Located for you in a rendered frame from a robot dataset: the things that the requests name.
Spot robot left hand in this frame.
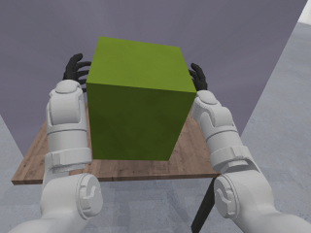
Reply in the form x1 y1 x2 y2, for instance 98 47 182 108
62 53 91 93

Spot right robot forearm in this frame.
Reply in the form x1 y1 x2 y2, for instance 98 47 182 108
190 90 274 203

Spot robot left upper arm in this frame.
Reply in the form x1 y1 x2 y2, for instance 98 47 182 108
8 173 103 233

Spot left robot forearm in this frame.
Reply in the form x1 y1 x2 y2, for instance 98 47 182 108
40 80 92 212

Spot robot right hand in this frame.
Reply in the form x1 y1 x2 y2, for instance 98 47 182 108
189 63 208 91

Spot carton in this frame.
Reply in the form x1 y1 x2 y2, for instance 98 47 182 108
86 36 197 161

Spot robot right upper arm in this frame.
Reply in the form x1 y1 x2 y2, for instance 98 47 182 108
214 170 311 233

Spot table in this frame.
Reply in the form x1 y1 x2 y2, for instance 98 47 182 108
11 103 222 233

